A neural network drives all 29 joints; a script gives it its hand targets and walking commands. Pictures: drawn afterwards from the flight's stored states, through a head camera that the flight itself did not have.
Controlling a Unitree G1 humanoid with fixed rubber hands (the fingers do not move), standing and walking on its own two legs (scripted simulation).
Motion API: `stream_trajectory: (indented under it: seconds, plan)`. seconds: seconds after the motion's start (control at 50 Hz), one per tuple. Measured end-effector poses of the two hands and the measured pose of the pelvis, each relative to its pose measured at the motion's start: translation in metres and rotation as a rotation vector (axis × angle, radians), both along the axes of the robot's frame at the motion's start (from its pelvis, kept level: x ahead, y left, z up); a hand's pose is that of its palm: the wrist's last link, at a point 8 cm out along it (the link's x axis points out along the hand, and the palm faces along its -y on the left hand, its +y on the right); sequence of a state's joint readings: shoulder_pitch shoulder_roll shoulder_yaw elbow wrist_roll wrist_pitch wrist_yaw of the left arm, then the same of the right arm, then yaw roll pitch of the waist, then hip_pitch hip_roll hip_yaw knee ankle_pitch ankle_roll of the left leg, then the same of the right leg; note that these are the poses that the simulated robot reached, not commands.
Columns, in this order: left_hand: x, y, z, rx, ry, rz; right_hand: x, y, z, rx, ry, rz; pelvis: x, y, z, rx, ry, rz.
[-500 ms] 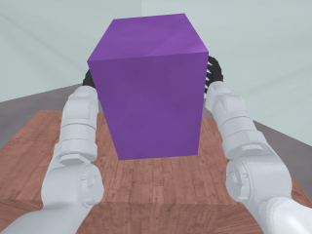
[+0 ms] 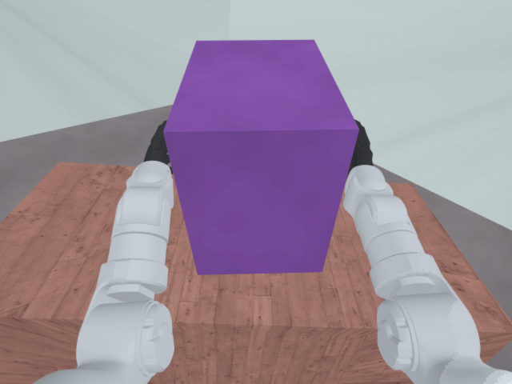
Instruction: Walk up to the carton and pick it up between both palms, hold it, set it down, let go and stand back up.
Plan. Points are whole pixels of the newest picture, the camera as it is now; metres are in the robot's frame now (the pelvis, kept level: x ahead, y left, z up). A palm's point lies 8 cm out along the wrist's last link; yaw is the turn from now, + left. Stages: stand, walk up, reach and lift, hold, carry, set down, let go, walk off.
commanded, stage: set down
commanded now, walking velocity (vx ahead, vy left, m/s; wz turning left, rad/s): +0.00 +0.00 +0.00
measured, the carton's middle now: (257, 153) +0.46 -0.02 +0.20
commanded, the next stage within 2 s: none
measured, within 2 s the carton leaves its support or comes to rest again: neither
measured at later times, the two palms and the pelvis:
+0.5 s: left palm (165, 188) +0.40 +0.13 +0.17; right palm (353, 191) +0.37 -0.18 +0.18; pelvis +0.00 +0.00 +0.00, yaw +0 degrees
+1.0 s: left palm (175, 198) +0.41 +0.12 +0.14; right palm (353, 203) +0.38 -0.19 +0.15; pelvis +0.00 -0.01 +0.00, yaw -1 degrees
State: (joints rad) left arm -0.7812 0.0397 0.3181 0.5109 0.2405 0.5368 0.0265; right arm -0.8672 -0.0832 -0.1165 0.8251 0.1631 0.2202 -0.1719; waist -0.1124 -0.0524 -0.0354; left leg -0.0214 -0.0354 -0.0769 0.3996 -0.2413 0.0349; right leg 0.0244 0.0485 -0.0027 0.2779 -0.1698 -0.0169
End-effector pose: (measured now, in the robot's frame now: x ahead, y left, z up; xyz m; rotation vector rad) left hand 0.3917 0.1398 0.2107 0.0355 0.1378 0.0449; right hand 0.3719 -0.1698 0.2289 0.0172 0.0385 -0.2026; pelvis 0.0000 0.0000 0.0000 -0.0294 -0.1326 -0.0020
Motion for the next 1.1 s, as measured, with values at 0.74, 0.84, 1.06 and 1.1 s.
stream_trajectory:
  seconds: [0.74,0.84,1.06,1.1]
  plan:
    - [0.012,-0.016,-0.055,0.007,0.092,-0.033,0.002,-0.016,-0.059,0.009,0.077,-0.038,-0.002,-0.004,0.002,0.011,0.067,-0.014]
    - [0.015,-0.018,-0.063,0.002,0.101,-0.037,0.003,-0.017,-0.067,0.009,0.085,-0.042,0.000,-0.006,0.002,0.011,0.080,-0.016]
    - [0.020,-0.018,-0.078,0.001,0.116,-0.040,0.008,-0.018,-0.081,0.011,0.098,-0.046,0.005,-0.006,0.002,0.011,0.108,-0.016]
    - [0.021,-0.019,-0.080,0.001,0.119,-0.041,0.009,-0.018,-0.083,0.012,0.101,-0.047,0.006,-0.006,0.002,0.011,0.112,-0.015]
